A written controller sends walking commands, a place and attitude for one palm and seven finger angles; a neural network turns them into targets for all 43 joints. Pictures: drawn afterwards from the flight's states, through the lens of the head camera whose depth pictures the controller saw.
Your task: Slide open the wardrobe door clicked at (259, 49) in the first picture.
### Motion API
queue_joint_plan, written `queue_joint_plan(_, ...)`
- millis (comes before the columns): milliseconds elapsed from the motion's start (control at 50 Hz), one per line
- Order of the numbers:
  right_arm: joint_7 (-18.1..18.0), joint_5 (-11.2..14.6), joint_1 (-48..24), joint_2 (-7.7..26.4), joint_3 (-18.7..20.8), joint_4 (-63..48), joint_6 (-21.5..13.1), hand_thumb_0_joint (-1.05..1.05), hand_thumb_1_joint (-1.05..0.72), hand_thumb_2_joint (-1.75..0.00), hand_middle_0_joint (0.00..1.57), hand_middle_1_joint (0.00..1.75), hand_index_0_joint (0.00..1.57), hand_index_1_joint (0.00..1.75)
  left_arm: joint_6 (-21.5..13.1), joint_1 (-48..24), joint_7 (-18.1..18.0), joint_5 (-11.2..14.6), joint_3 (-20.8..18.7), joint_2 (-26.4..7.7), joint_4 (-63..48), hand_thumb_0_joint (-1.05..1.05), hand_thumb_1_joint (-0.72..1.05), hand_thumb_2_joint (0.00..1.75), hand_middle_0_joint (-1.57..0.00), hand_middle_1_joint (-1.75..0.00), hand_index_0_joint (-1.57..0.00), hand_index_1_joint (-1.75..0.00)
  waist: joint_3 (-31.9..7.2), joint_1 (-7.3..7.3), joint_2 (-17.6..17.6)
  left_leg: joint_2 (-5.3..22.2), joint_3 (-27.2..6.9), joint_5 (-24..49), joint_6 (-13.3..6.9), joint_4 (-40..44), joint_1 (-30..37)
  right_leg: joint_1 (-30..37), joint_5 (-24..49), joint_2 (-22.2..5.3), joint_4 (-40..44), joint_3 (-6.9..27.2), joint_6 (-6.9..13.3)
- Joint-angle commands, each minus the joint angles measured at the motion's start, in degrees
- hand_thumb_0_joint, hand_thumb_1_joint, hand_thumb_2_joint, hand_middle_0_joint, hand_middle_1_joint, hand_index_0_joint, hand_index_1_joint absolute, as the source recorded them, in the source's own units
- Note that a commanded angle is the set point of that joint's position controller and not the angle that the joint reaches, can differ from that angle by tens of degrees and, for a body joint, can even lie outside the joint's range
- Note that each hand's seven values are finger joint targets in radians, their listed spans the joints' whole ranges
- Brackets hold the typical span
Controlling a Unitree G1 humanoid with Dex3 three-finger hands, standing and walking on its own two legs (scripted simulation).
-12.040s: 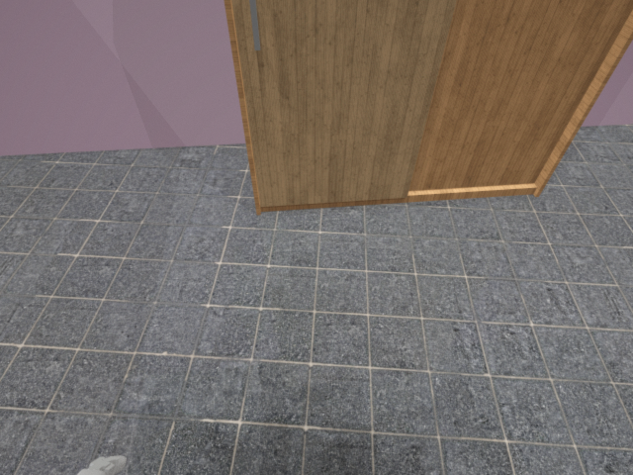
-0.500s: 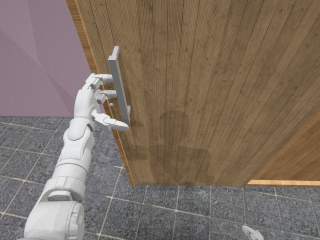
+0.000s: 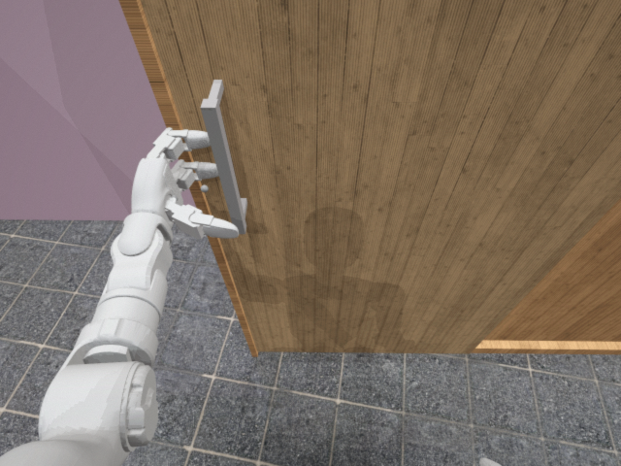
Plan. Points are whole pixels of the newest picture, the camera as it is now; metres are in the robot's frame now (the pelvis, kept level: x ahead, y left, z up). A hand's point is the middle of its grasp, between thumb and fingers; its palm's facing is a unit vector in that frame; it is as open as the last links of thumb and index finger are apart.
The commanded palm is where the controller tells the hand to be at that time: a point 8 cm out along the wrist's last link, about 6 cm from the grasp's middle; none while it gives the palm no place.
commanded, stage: slide the fingers in behind the handle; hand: left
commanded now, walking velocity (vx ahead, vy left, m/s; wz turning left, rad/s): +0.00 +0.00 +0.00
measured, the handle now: (230, 167) +0.48 +0.12 +0.11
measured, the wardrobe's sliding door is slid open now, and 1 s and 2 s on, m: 0.00 0.00 0.00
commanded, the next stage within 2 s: grip the handle and tug to test in 1.68 s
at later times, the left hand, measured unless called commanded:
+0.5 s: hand (216, 202) +0.41 +0.13 +0.12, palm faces -0.02 -1.00 +0.00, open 14.0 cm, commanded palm +0.39 +0.17 +0.12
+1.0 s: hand (239, 194) +0.43 +0.10 +0.12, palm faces -0.03 -1.00 +0.00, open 14.0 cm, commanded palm +0.40 +0.15 +0.12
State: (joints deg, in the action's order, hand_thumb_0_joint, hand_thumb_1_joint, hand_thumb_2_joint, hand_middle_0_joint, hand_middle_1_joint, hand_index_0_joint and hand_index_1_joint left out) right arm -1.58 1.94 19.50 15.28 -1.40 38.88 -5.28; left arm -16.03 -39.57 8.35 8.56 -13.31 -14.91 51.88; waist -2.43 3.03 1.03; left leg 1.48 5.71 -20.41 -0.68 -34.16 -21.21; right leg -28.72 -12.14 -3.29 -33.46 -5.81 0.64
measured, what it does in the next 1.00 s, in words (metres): stands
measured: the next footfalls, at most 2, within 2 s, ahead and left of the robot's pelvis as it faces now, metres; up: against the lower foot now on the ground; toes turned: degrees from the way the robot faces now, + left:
none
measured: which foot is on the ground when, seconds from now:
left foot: down 0.00-1.00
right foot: down 0.00-1.00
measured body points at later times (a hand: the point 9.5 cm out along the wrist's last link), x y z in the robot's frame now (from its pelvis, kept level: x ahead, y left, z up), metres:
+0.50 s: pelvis +0.00 +0.00 +0.00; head +0.03 -0.01 +0.45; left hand +0.41 +0.18 +0.12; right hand +0.11 -0.25 -0.11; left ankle -0.04 +0.11 -0.73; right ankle +0.05 -0.12 -0.73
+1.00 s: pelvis +0.00 +0.00 +0.00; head +0.04 -0.02 +0.45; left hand +0.42 +0.15 +0.12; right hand +0.10 -0.25 -0.12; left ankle -0.04 +0.11 -0.73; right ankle +0.05 -0.12 -0.73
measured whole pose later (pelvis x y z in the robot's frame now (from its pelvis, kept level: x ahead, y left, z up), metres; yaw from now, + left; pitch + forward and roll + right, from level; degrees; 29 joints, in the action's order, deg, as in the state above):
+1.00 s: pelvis +0.00 +0.00 +0.00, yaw +0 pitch +6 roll +1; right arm -0.8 1.6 18.3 14.1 -1.4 38.5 -6.0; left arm -13.7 -34.8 2.4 7.4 -8.2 -8.4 43.1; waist -2.2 2.2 1.4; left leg 1.6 6.1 -19.7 -0.3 -31.9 -18.2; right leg -26.4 -12.0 -2.9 -32.3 -5.3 0.9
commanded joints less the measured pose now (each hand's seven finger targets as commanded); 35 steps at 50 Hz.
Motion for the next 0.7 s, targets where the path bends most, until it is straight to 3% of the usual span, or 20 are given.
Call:
queue_joint_plan(0, -0.6, 0.2, 1.6, 7.5, 2.5, -6.1, -2.2, 0.00, -0.90, -0.90, 0.20, 0.30, 0.20, 0.30, -4.2, -25.1, 0.1, 1.1, -1.2, -9.7, -13.3, 0.00, -0.50, 0.30, -0.30, -1.20, -0.30, -1.20, -19.2, 0.66, -3.1, -1.2, -4.2, 14.1, -0.2, 5.0, -0.2, 17.3, 14.3, 2.8, 1.4, 3.6, 0.8)
queue_joint_plan(40, -0.8, 0.2, 1.2, 7.7, 2.6, -6.6, -2.1, 0.00, -0.90, -0.90, 0.20, 0.30, 0.20, 0.30, -4.1, -23.9, 0.0, 1.0, -2.1, -10.9, -13.5, 0.00, -0.50, 0.30, -0.30, -1.20, -0.30, -1.20, -19.2, 0.19, -2.9, -1.2, -3.9, 13.2, -0.4, 5.3, -0.8, 18.0, 13.5, 2.6, 1.4, 3.8, 0.7)
queue_joint_plan(60, -0.7, 0.3, 0.8, 7.4, 2.4, -6.9, -2.1, 0.00, -0.90, -0.90, 0.20, 0.30, 0.20, 0.30, -4.0, -23.2, 0.0, 0.9, -1.8, -10.4, -13.7, 0.00, -0.50, 0.30, -0.30, -1.20, -0.30, -1.20, -18.7, -0.28, -1.1, -1.3, -3.8, 13.0, -0.3, 5.6, -0.9, 17.9, 13.3, 2.6, 1.5, 3.9, 0.8)
queue_joint_plan(80, -0.7, 0.3, 0.8, 7.4, 2.4, -7.0, -2.2, 0.00, -0.90, -0.90, 0.20, 0.30, 0.20, 0.30, -4.0, -24.1, -0.1, 1.0, -1.4, -10.0, -15.2, 0.00, -0.50, 0.30, -0.30, -1.20, -0.30, -1.20, -19.1, 0.11, -2.0, -1.3, -3.8, 13.4, -0.3, 5.5, -0.5, 18.1, 13.9, 2.6, 1.5, 3.9, 0.7)
queue_joint_plan(140, -0.5, 0.2, 0.5, 7.2, 2.6, -7.7, -2.2, 0.00, -0.90, -0.90, 0.20, 0.30, 0.20, 0.30, -3.7, -20.5, -0.6, 1.0, -1.5, -9.3, -17.1, 0.00, -0.50, 0.30, -0.30, -1.20, -0.30, -1.20, -20.3, -0.93, -0.9, -1.1, -3.7, 15.6, -0.2, 5.5, 0.6, 19.0, 15.3, 2.6, 1.3, 3.8, 0.9)
queue_joint_plan(220, -0.2, 0.3, -0.2, 6.9, 2.7, -7.8, -2.6, 0.00, -0.90, -0.90, 0.20, 0.30, 0.20, 0.30, -3.0, -18.2, -1.2, 1.3, -0.5, -7.3, -20.3, 0.00, -0.50, 0.30, -0.30, -1.20, -0.30, -1.20, -19.3, -0.89, -2.9, -0.9, -3.4, 15.3, -0.2, 5.9, 0.9, 19.2, 15.5, 2.8, 1.9, 3.7, 0.7)
queue_joint_plan(280, -0.1, 0.3, -0.9, 6.4, 2.6, -8.2, -2.8, 0.00, -0.90, -0.90, 0.20, 0.30, 0.20, 0.30, -2.4, -17.3, -1.8, 1.0, 1.2, -5.3, -23.6, 0.00, -0.50, 0.30, -0.30, -1.20, -0.30, -1.20, -19.3, -1.01, -1.1, -0.8, -3.6, 17.2, 0.0, 6.2, 2.8, 18.8, 16.3, 2.7, 2.0, 3.5, 0.8)
queue_joint_plan(340, -0.3, 0.3, -1.2, 6.6, 2.6, -7.9, -2.7, 0.00, -0.90, -0.90, 0.20, 0.30, 0.20, 0.30, -1.4, -16.4, -2.6, 0.8, 0.5, -6.2, -23.1, 0.00, -0.50, 0.30, -0.30, -1.20, -0.30, -1.20, -17.1, -0.91, -4.2, -0.7, -3.6, 15.5, -0.2, 6.7, 1.6, 19.1, 15.3, 2.6, 2.6, 3.4, 0.6)
queue_joint_plan(400, -0.3, 0.4, -2.1, 6.0, 2.4, -7.9, -3.1, 0.00, -0.90, -0.90, 0.20, 0.30, 0.20, 0.30, -1.2, -18.0, -2.9, 0.5, 2.6, -4.1, -25.8, 0.00, -0.50, 0.30, -0.30, -1.20, -0.30, -1.20, -17.3, -0.76, -0.4, -1.0, -3.4, 15.2, 0.0, 6.6, 3.1, 18.4, 14.8, 2.5, 2.9, 3.6, 0.8)
queue_joint_plan(440, -0.5, 0.3, -2.1, 6.3, 2.5, -7.9, -3.0, 0.00, -0.90, -0.90, 0.20, 0.30, 0.20, 0.30, -1.1, -16.6, -3.4, 0.5, 2.0, -4.9, -25.3, 0.00, -0.50, 0.30, -0.30, -1.20, -0.30, -1.20, -17.5, -0.97, -3.9, -0.8, -3.7, 15.0, -0.1, 6.8, 2.7, 19.3, 14.5, 2.5, 2.9, 3.4, 0.6)
queue_joint_plan(460, -0.5, 0.4, -2.7, 6.1, 2.2, -7.9, -3.2, 0.00, -0.90, -0.90, 0.20, 0.30, 0.20, 0.30, -1.0, -17.7, -3.3, 0.5, 3.5, -3.2, -25.0, 0.00, -0.50, 0.30, -0.30, -1.20, -0.30, -1.20, -16.6, -0.33, -3.1, -0.9, -3.7, 13.9, -0.1, 7.0, 2.7, 18.6, 13.7, 2.5, 3.1, 3.5, 0.5)
queue_joint_plan(480, -0.7, 0.5, -2.9, 6.0, 2.1, -7.5, -3.2, 0.00, -0.90, -0.90, 0.20, 0.30, 0.20, 0.30, -0.8, -19.2, -3.5, 0.4, 3.5, -3.4, -24.2, 0.00, -0.50, 0.30, -0.30, -1.20, -0.30, -1.20, -15.7, -0.17, -1.5, -1.0, -3.5, 12.2, 0.0, 6.9, 2.5, 17.5, 12.0, 2.5, 3.5, 3.6, 0.5)
queue_joint_plan(520, -0.8, 0.4, -2.7, 6.0, 2.0, -7.2, -3.3, 0.00, -0.90, -0.90, 0.20, 0.30, 0.20, 0.30, -0.8, -21.7, -3.8, 0.2, 4.0, -3.1, -23.2, 0.00, -0.50, 0.30, -0.30, -1.20, -0.30, -1.20, -15.3, 0.33, -3.4, -1.2, -3.9, 11.0, -0.2, 7.0, 1.8, 17.5, 11.1, 2.4, 3.5, 3.7, 0.5)
queue_joint_plan(540, -0.9, 0.3, -2.6, 6.3, 2.2, -7.3, -3.2, 0.00, -0.90, -0.90, 0.20, 0.30, 0.20, 0.30, -0.8, -20.2, -4.0, -0.1, 2.2, -5.1, -22.3, 0.00, -0.50, 0.30, -0.30, -1.20, -0.30, -1.20, -16.1, -0.46, -3.6, -1.1, -4.0, 11.7, -0.3, 6.9, 1.9, 18.3, 11.4, 2.4, 3.2, 3.7, 0.6)
queue_joint_plan(600, -0.7, 0.2, -2.9, 5.6, 2.0, -7.4, -3.5, 0.00, -0.90, -0.90, 0.20, 0.30, 0.20, 0.30, -1.2, -21.5, -3.7, 0.2, 5.5, -0.8, -23.2, 0.00, -0.50, 0.30, -0.30, -1.20, -0.30, -1.20, -18.2, -0.03, -0.4, -1.3, -3.6, 14.2, 0.0, 6.3, 3.6, 18.1, 14.1, 2.4, 2.8, 3.7, 0.7)
queue_joint_plan(640, -0.7, 0.1, -2.1, 6.1, 2.2, -7.1, -3.5, 0.00, -0.90, -0.90, 0.20, 0.30, 0.20, 0.30, -1.1, -19.4, -4.0, 0.4, 3.4, -2.8, -20.8, 0.00, -0.50, 0.30, -0.30, -1.20, -0.30, -1.20, -18.0, -0.52, -4.4, -1.1, -4.1, 15.3, 0.0, 6.4, 2.4, 19.1, 15.0, 2.5, 2.4, 3.3, 0.7)
queue_joint_plan(660, -0.6, 0.1, -2.1, 6.2, 2.1, -7.3, -3.4, 0.00, -0.90, -0.90, 0.20, 0.30, 0.20, 0.30, -0.8, -17.7, -4.0, 0.4, 2.7, -3.1, -19.9, 0.00, -0.50, 0.30, -0.30, -1.20, -0.30, -1.20, -17.9, -0.93, -4.9, -1.1, -3.9, 15.2, 0.0, 6.5, 1.8, 19.5, 15.2, 2.5, 2.3, 3.4, 0.6)
queue_joint_plan(680, -0.5, 0.2, -2.5, 6.1, 2.1, -7.2, -3.2, 0.00, -0.90, -0.90, 0.20, 0.30, 0.20, 0.30, -0.8, -19.1, -4.1, 0.3, 3.2, -2.8, -20.4, 0.00, -0.50, 0.30, -0.30, -1.20, -0.30, -1.20, -17.3, -0.44, -3.9, -1.3, -3.5, 14.4, 0.0, 6.4, 1.6, 19.0, 15.0, 2.4, 2.7, 3.7, 0.5)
